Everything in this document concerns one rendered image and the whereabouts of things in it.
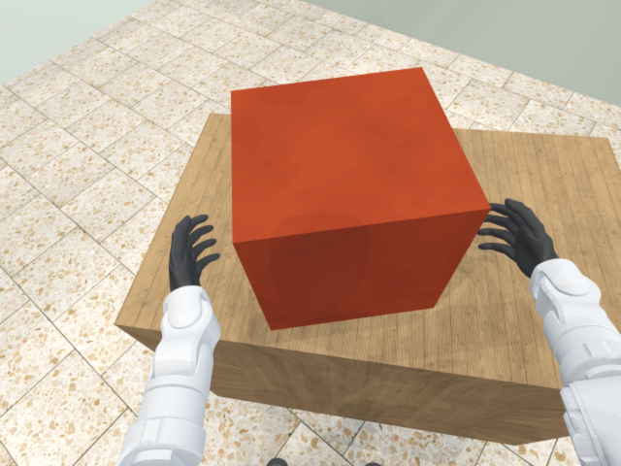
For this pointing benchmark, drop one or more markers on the left robot forearm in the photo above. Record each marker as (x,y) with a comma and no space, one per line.
(169,428)

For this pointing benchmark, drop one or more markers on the robot left hand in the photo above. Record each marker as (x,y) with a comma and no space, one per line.
(183,268)

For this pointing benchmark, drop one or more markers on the right robot upper arm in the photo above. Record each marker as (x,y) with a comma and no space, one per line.
(593,419)

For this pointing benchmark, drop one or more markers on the right robot forearm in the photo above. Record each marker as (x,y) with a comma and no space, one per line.
(582,338)

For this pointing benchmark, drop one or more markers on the robot right hand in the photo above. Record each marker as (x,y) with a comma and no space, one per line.
(529,243)

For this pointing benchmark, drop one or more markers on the carton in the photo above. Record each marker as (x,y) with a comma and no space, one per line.
(351,197)

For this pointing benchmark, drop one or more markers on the pedestal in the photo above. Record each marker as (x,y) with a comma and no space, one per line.
(477,365)

